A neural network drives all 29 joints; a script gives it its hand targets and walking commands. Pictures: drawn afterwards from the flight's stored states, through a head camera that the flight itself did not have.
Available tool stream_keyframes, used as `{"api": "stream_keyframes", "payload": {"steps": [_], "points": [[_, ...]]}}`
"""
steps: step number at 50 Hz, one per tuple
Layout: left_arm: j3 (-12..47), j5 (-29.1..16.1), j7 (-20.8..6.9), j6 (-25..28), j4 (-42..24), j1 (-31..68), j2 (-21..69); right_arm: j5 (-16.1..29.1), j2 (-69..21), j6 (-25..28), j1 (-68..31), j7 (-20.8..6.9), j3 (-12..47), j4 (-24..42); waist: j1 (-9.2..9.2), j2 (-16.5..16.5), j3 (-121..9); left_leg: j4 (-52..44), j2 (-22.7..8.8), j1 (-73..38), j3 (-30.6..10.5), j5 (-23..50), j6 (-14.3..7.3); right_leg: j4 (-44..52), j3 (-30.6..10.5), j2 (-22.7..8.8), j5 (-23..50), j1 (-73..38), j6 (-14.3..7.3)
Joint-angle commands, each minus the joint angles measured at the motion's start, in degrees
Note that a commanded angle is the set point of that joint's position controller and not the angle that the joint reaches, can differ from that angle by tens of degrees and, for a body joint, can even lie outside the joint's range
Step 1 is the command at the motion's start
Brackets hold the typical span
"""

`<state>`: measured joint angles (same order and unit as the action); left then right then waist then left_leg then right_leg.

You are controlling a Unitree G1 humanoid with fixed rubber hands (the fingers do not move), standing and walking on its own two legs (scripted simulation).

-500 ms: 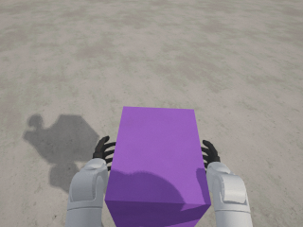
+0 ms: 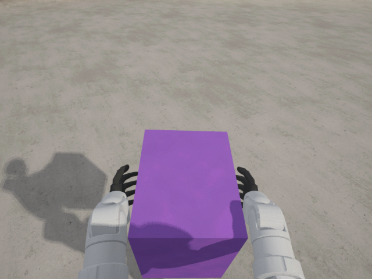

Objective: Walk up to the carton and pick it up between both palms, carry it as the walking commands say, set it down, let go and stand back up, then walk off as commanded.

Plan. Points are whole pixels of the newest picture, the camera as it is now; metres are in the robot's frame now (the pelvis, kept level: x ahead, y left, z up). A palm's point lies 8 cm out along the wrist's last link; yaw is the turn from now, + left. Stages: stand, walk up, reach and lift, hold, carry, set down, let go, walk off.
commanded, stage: hold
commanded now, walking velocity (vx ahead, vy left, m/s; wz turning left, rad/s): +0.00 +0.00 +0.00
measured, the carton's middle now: (184, 205) +0.31 +0.03 -0.01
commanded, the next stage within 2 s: set down in 0.04 s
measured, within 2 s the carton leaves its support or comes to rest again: neither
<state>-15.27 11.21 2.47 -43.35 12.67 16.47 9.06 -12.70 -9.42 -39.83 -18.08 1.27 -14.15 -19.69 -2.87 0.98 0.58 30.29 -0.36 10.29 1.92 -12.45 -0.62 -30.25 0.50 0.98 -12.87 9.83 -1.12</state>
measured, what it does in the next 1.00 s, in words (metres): lowers itself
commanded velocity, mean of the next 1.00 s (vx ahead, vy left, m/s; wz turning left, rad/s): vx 0.00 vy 0.00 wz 0.00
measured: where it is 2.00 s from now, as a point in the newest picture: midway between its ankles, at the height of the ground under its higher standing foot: outside the picture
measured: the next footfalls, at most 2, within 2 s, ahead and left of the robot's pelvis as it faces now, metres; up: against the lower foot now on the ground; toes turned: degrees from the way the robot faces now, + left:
none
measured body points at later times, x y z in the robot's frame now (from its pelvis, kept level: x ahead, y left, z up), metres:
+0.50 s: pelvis +0.02 +0.00 +0.00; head +0.02 -0.01 +0.45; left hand +0.32 +0.17 -0.01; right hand +0.34 -0.13 -0.02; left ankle +0.05 +0.11 -0.73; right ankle +0.05 -0.11 -0.73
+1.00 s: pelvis -0.01 -0.01 -0.05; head +0.11 -0.01 +0.38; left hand +0.34 +0.17 -0.09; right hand +0.37 -0.12 -0.11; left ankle +0.05 +0.11 -0.73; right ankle +0.05 -0.11 -0.73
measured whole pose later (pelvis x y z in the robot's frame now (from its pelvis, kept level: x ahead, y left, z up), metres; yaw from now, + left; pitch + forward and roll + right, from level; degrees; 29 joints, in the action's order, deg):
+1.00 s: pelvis -0.01 -0.01 -0.05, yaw +1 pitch +16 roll +0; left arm -23.1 12.6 0.0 -17.5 29.8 26.6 8.4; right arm -12.9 -7.2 -16.6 -28.9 3.2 -18.6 -35.9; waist -4.8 -0.9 -1.8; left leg 51.5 -1.0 49.4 0.8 -18.3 0.2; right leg -52.3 1.4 1.5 -19.5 49.1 -2.4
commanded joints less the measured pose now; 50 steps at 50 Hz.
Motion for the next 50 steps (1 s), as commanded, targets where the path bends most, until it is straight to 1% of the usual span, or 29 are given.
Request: {"api": "stream_keyframes", "payload": {"steps": [1,2,3,5,6,7,8,10,12,13,14,16,18,19,21,22,24,26,28,29,31,34,36,39,43,47,48,49,50], "points": [[36.7,-13.8,-13.4,1.9,-1.8,34.2,58.0,14.4,-54.9,3.3,-37.4,-15.8,34.4,5.7,0.30,2.1,-15.8,-8.2,0.7,-2.0,-7.8,0.8,0.2,5.1,-7.9,2.4,1.8,-5.9,-0.3],[36.8,-13.8,-13.2,1.8,-1.6,33.1,59.0,14.6,-54.6,3.3,-36.9,-16.2,34.8,6.2,0.39,2.6,-16.1,-8.5,0.5,-3.1,-7.8,2.4,0.5,5.0,-7.8,2.7,3.1,-6.3,-0.4],[32.2,-11.9,-13.9,2.0,6.9,36.8,58.7,13.6,-54.9,2.6,-41.7,-16.5,34.0,3.3,-2.28,1.3,-12.1,-10.2,1.6,-1.0,-6.5,-5.1,-0.7,6.9,-5.6,3.1,-5.1,-3.8,-1.8],[32.4,-11.9,-14.2,2.9,7.9,37.2,60.9,13.1,-54.4,3.6,-42.3,-17.3,32.1,2.0,-0.50,2.5,-11.9,-11.4,1.2,-1.5,-7.5,-7.6,-0.6,6.0,-5.5,3.3,-4.4,-3.5,-2.1],[32.0,-12.3,-14.3,3.7,7.7,38.6,60.8,12.9,-54.9,4.2,-42.4,-17.6,31.8,1.2,-0.41,1.2,-13.0,-11.2,1.0,-2.2,-7.6,-6.9,-0.6,5.7,-5.4,3.5,-3.8,-3.3,-2.0],[31.2,-12.0,-14.4,4.1,8.3,38.0,61.1,12.8,-55.6,4.7,-42.3,-17.8,31.7,0.8,-1.06,0.2,-14.2,-10.8,1.2,-3.6,-7.2,-4.8,-0.7,6.0,-5.5,3.4,-3.3,-3.0,-2.1],[31.0,-11.8,-14.3,4.7,8.2,38.2,61.1,12.6,-55.6,5.3,-42.1,-17.8,31.3,0.2,-1.41,1.0,-14.8,-10.0,1.4,-4.2,-6.8,-1.6,-0.4,5.8,-5.7,3.4,-1.8,-2.8,-2.3],[30.0,-11.4,-14.4,5.6,9.9,37.5,60.6,11.7,-54.8,6.4,-40.9,-17.9,29.8,-2.2,-1.25,0.1,-15.0,-9.3,1.4,-4.7,-7.0,-0.6,-0.3,5.5,-5.9,3.3,-2.4,-1.5,-2.4],[29.3,-11.2,-14.7,6.9,11.0,37.8,60.3,11.5,-54.6,7.8,-41.7,-17.9,29.0,-3.0,-0.90,0.9,-15.6,-8.6,1.7,-4.8,-6.8,0.3,-0.3,5.0,-5.9,3.1,-1.7,-0.9,-2.6],[29.2,-10.8,-14.7,7.7,11.3,37.1,60.5,11.6,-54.6,8.7,-42.3,-17.8,29.3,-2.4,-1.45,0.5,-17.1,-7.8,1.8,-5.8,-6.8,2.7,-0.3,4.7,-5.9,3.3,-0.8,-0.5,-2.5],[29.6,-11.0,-14.8,8.5,11.0,38.0,60.2,11.4,-54.6,9.3,-41.7,-17.6,28.9,-3.3,-0.91,0.6,-17.4,-7.0,2.0,-5.8,-6.6,3.9,-0.1,4.7,-6.0,3.2,-0.3,0.0,-2.6],[29.3,-10.7,-14.9,10.2,11.2,38.1,59.1,11.7,-55.9,10.5,-41.3,-17.2,30.0,-4.3,-1.63,-0.8,-19.5,-5.4,2.5,-5.7,-6.2,7.1,-0.5,4.1,-6.3,3.2,1.6,0.6,-2.1],[29.4,-10.3,-15.0,11.6,12.1,37.1,59.3,11.5,-56.0,12.0,-40.9,-16.7,30.0,-4.5,-1.23,-0.3,-20.9,-3.9,2.8,-5.5,-6.3,9.5,-0.4,3.0,-6.1,3.3,3.6,2.3,-1.9],[29.4,-10.1,-15.2,12.5,12.4,36.9,58.8,11.1,-56.0,12.6,-40.1,-16.4,29.6,-5.1,-0.89,-1.1,-21.2,-3.1,3.0,-4.8,-6.4,10.5,-0.6,2.6,-6.0,3.5,4.3,3.0,-1.7],[28.8,-9.3,-15.2,13.9,13.7,35.7,58.4,11.0,-56.7,13.8,-39.0,-15.8,29.9,-6.2,-1.47,-0.5,-22.6,-1.5,3.3,-3.7,-6.4,13.0,-0.7,1.3,-6.3,3.4,6.7,4.1,-1.4],[29.4,-9.3,-15.2,14.9,13.1,36.3,58.3,10.6,-56.5,14.5,-38.5,-15.5,29.9,-6.3,-0.72,-0.5,-23.5,-0.9,3.5,-3.0,-6.5,13.5,-0.5,0.8,-6.3,3.6,7.6,4.6,-1.3],[29.3,-9.0,-15.2,16.8,13.2,36.2,57.8,10.7,-57.5,16.2,-38.8,-14.8,31.1,-5.6,-1.57,-1.0,-25.7,0.8,3.7,-1.6,-6.3,15.8,-0.7,-0.7,-6.8,3.8,10.3,5.2,-0.9],[29.1,-8.6,-15.1,18.4,14.1,36.4,57.1,9.7,-57.2,17.6,-37.7,-14.2,30.5,-7.3,-1.16,-1.7,-26.6,2.1,4.1,0.7,-6.5,16.1,-0.7,-1.8,-7.0,3.9,11.4,6.3,-0.9],[28.8,-7.8,-15.2,20.1,15.1,36.2,56.3,9.1,-57.4,19.2,-37.6,-13.6,30.4,-7.9,-1.23,-2.4,-27.8,3.3,4.5,2.5,-6.6,16.1,-0.9,-2.8,-7.1,3.9,12.2,7.2,-0.6],[28.1,-7.3,-15.0,20.7,15.6,35.2,55.9,9.2,-57.6,19.7,-37.3,-13.4,30.7,-8.7,-2.09,-2.0,-28.0,3.7,4.7,2.8,-6.5,16.1,-0.9,-3.2,-7.2,3.8,12.0,7.8,-0.5],[27.6,-6.6,-15.2,22.4,15.6,37.4,54.4,8.3,-57.4,21.1,-37.9,-12.7,29.7,-9.7,-1.68,-3.0,-28.2,5.0,5.0,6.3,-6.6,14.0,-1.2,-4.3,-7.6,4.0,11.3,8.9,-0.3],[27.6,-5.9,-15.2,24.3,16.3,38.1,53.8,8.0,-57.5,22.9,-38.7,-11.8,29.6,-9.8,-1.94,-2.5,-30.7,7.6,5.6,9.8,-6.3,12.4,-1.3,-6.5,-7.8,4.0,10.8,10.4,-0.2],[26.5,-5.0,-15.2,25.3,16.5,38.9,52.2,7.4,-57.4,23.6,-39.8,-11.3,29.2,-10.7,-2.64,-3.3,-30.7,9.0,5.9,12.7,-6.2,10.5,-1.6,-7.7,-7.9,4.1,9.2,12.2,0.1],[26.6,-5.2,-15.6,26.8,16.3,40.5,51.8,7.4,-57.5,24.9,-41.3,-10.4,29.4,-10.8,-2.65,-3.5,-34.3,11.6,6.1,15.5,-5.7,9.1,-1.7,-9.3,-8.2,3.9,8.2,13.1,0.1],[26.4,-4.9,-15.7,27.7,16.2,42.8,51.5,6.6,-57.2,25.5,-42.6,-9.8,28.3,-12.3,-2.83,-3.0,-36.1,14.4,6.2,20.4,-5.3,6.5,-1.6,-12.3,-7.9,4.5,5.8,16.6,0.1],[26.4,-5.2,-15.6,28.0,16.3,44.1,51.5,6.4,-56.2,26.0,-44.2,-9.6,27.8,-13.1,-2.73,-2.4,-39.0,17.2,6.3,22.9,-5.0,6.9,-1.2,-15.2,-7.4,5.0,5.5,20.4,-0.1],[27.0,-5.5,-15.6,28.2,15.8,45.6,51.9,6.2,-56.2,26.1,-44.5,-9.6,27.4,-13.4,-2.21,-2.6,-40.0,17.8,6.3,23.6,-4.9,6.9,-1.0,-15.8,-7.1,5.4,5.5,21.3,-0.1],[27.2,-5.4,-15.4,28.2,15.8,45.1,52.3,6.5,-56.0,26.3,-45.2,-9.7,28.0,-13.2,-2.82,-1.8,-41.2,18.4,6.5,24.0,-4.8,7.3,-0.8,-16.8,-7.1,5.4,5.5,22.0,-0.3],[27.1,-5.6,-15.4,28.4,15.3,45.9,51.5,6.5,-56.1,26.3,-44.9,-9.7,27.6,-14.0,-2.55,-2.3,-41.6,19.2,6.5,24.7,-4.7,7.8,-0.7,-17.2,-7.0,5.6,6.1,22.8,-0.2]]}}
